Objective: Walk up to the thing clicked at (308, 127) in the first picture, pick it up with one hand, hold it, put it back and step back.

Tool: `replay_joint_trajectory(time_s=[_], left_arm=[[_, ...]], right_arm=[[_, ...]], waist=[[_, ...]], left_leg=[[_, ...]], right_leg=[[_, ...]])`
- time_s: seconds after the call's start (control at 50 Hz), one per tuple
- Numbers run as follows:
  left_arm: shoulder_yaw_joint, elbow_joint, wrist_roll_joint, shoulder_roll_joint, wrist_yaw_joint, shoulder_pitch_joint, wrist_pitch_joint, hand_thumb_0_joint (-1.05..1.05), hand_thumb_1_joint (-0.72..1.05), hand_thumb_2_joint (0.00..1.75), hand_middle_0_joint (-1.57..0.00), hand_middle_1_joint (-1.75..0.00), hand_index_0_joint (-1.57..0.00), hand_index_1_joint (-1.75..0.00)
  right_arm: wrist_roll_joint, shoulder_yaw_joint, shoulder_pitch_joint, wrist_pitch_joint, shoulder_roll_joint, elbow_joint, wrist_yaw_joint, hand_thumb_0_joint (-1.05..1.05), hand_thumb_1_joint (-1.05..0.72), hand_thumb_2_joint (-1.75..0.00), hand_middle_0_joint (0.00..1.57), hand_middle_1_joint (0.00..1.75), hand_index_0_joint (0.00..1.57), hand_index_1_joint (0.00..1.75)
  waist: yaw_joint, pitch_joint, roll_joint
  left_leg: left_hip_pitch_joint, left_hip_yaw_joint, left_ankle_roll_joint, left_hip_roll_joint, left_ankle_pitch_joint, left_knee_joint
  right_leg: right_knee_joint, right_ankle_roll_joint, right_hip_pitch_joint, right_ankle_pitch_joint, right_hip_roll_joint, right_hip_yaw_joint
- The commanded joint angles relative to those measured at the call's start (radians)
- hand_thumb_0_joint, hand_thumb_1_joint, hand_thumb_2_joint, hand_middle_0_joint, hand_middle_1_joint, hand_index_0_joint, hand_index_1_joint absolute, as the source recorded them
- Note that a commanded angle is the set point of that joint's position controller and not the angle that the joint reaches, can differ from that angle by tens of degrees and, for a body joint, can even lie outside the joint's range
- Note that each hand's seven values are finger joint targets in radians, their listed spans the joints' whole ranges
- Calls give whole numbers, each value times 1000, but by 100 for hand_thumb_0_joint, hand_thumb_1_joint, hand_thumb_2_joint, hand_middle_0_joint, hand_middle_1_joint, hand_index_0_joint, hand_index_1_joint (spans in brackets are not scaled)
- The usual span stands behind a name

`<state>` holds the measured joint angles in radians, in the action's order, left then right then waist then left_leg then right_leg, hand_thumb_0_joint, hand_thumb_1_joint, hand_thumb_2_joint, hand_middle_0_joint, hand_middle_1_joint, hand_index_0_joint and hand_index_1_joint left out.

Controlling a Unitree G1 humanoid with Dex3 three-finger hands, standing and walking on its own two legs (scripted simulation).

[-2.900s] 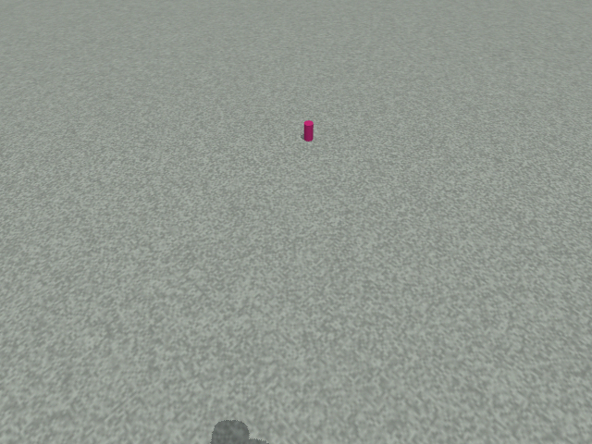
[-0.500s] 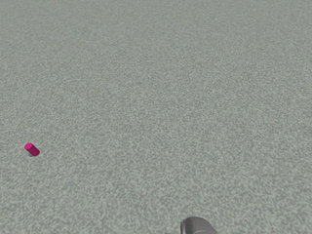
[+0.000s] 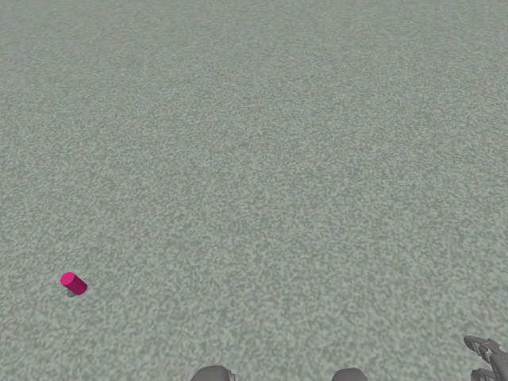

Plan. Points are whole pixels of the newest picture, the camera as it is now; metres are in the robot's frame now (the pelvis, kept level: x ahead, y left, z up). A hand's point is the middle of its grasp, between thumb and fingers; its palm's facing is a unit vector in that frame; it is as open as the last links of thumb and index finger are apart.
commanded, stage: walk up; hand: left
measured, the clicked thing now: (74, 283) +0.55 +0.76 -0.66
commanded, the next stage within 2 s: none
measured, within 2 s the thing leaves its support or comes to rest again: neither
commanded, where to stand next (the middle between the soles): +0.14 +0.75 m, yaw -29 degrees
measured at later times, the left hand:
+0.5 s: hand out of the picture +0.20 +0.49 -0.07, palm faces -0.15 -0.78 -0.61, open 7.4 cm
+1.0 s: hand out of the picture +0.26 +0.69 -0.10, palm faces -0.31 -0.78 -0.54, open 7.4 cm
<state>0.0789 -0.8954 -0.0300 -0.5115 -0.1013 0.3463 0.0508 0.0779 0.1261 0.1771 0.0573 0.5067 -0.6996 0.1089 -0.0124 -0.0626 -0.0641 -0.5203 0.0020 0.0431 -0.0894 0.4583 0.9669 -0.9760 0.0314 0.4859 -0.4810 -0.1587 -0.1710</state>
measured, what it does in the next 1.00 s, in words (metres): steps to the left, turning right: right foot, then left foot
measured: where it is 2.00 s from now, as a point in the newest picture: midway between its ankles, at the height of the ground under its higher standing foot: outside the picture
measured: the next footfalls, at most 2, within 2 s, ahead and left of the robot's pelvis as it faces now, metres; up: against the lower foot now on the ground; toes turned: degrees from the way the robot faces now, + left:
right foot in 0.28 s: +0.16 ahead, +0.01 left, +0.00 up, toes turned -12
left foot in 0.62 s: +0.18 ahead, +0.44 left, +0.00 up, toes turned -11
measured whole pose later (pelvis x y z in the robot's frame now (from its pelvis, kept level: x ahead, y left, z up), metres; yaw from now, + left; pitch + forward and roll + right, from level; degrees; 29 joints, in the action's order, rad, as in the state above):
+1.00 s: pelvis +0.10 +0.44 +0.01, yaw -17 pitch -1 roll -2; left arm 0.02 -0.77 -0.01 -0.40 -0.11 0.31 0.06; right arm 0.08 0.09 0.29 0.12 0.43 -0.64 0.05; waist -0.05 -0.18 -0.12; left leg -0.54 0.05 0.00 0.04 0.55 1.14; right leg -0.81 0.07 0.46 -0.34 0.03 0.11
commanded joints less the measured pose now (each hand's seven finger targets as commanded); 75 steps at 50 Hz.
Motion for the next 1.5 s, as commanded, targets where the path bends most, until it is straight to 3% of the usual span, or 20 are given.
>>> replay_joint_trajectory(time_s=[0.0,0.16,0.22,0.26,0.3,0.4,0.54,0.6,0.64,0.66,0.82,0.88,0.92,0.96,1.06,1.22,1.24,1.26,1.28,1.48], left_arm=[[22,71,25,-202,-47,-78,37,0,90,90,-20,-30,-20,-30],[32,41,53,-154,-18,51,15,0,90,90,-20,-30,-20,-30],[71,10,43,-176,-31,300,16,0,90,90,-20,-30,-20,-30],[109,76,11,-288,-53,311,20,0,90,90,-20,-30,-20,-30],[93,165,35,-279,-62,120,21,0,90,90,-20,-30,-20,-30],[91,192,-2,-262,-38,-12,34,0,90,90,-20,-30,-20,-30],[119,179,-24,-335,-15,34,35,0,90,90,-20,-30,-20,-30],[92,188,-12,-290,-16,-38,25,0,90,90,-20,-30,-20,-30],[42,212,13,-139,-44,-115,19,0,90,90,-20,-30,-20,-30],[36,189,5,-178,-66,-125,22,0,90,90,-20,-30,-20,-30],[39,98,52,-138,-21,87,10,0,90,90,-20,-30,-20,-30],[54,75,40,-144,-33,255,17,0,90,90,-20,-30,-20,-30],[92,144,4,-264,-47,228,21,0,90,90,-20,-30,-20,-30],[89,198,24,-274,-59,90,24,0,90,90,-20,-30,-20,-30],[83,203,3,-245,-34,-19,26,0,90,90,-20,-30,-20,-30],[99,177,-10,-297,-17,-56,5,0,90,90,-20,-30,-20,-30],[82,167,-8,-231,-22,-53,-3,0,90,90,-20,-30,-20,-30],[49,192,9,-114,-34,-75,-4,0,90,90,-20,-30,-20,-30],[54,193,0,-174,-60,-186,3,0,90,90,-20,-30,-20,-30],[53,71,47,-112,-24,134,20,0,90,90,-20,-30,-20,-30]], right_arm=[[-13,91,90,-34,265,61,-56,0,-90,-90,20,30,20,30],[11,40,53,-24,130,117,-66,0,-90,-90,20,30,20,30],[-1,38,-92,-10,129,190,-55,0,-90,-90,20,30,20,30],[-16,10,82,-8,47,189,-54,0,-90,-90,20,30,20,30],[-7,54,87,25,169,164,-76,0,-90,-90,20,30,20,30],[0,55,110,31,156,111,-33,0,-90,-90,20,30,20,30],[-8,55,53,32,138,131,-12,0,-90,-90,20,30,20,30],[-5,75,212,8,154,83,-25,0,-90,-90,20,30,20,30],[2,105,210,-8,342,96,-49,0,-90,-90,20,30,20,30],[-5,108,111,-12,360,112,-61,0,-90,-90,20,30,20,30],[9,41,60,-4,131,171,-80,0,-90,-90,20,30,20,30],[-3,27,-24,18,106,214,-67,0,-90,-90,20,30,20,30],[-18,5,122,16,36,212,-60,0,-90,-90,20,30,20,30],[-1,50,86,43,161,203,-87,0,-90,-90,20,30,20,30],[-8,59,127,46,144,144,-47,0,-90,-90,20,30,20,30],[-15,68,211,34,133,75,-38,0,-90,-90,20,30,20,30],[0,78,297,26,154,49,-42,0,-90,-90,20,30,20,30],[6,95,273,18,285,74,-52,0,-90,-90,20,30,20,30],[-23,98,129,16,366,92,-64,0,-90,-90,20,30,20,30],[-12,16,-6,31,112,147,-76,0,-90,-90,20,30,20,30]], waist=[[-111,21,-179],[-63,88,-159],[112,155,-25],[89,248,261],[38,173,40],[-33,49,146],[23,61,262],[-84,131,162],[-149,42,-393],[-107,3,-339],[-43,90,-182],[77,124,-62],[55,203,225],[27,144,10],[-22,54,142],[-49,108,202],[-98,117,58],[-119,57,-344],[-122,-4,-385],[54,82,-130]], left_leg=[[312,-489,-168,-266,-106,-630],[355,-76,-222,-153,-774,-397],[72,57,-116,-66,-689,-118],[-314,-9,-7,53,147,268],[-288,-162,20,22,131,544],[-131,-134,-37,-17,-54,410],[-26,3,-62,5,52,76],[215,33,-74,60,14,-226],[242,-526,-174,-214,-81,-586],[152,-665,-268,-295,-37,-642],[312,-169,-245,-136,-719,-342],[91,-70,-138,-63,-601,-163],[-279,-48,7,55,170,209],[-250,-200,2,11,157,528],[-101,-124,-33,27,-41,480],[246,68,-68,61,22,-203],[315,12,-80,63,20,-307],[258,-428,-182,-201,-118,-483],[41,-669,-329,-300,-43,-626],[154,-155,-219,-86,-631,-178]], right_leg=[[-384,38,442,-22,137,111],[26,13,104,101,111,256],[395,61,-375,384,111,233],[489,188,-686,349,-239,-327],[584,371,-392,233,-385,-520],[512,191,-43,54,-109,-91],[440,191,21,-12,-72,-102],[197,122,109,161,-19,-17],[-279,14,468,-205,304,176],[-354,37,434,-170,196,67],[7,0,92,23,137,233],[413,43,-316,317,121,202],[471,199,-616,410,-261,-362],[562,383,-315,334,-414,-515],[470,201,-49,128,-111,-87],[292,113,109,114,-30,13],[87,68,187,81,55,91],[-244,1,408,-161,281,228],[-363,17,346,-209,240,130],[325,28,-178,180,139,182]])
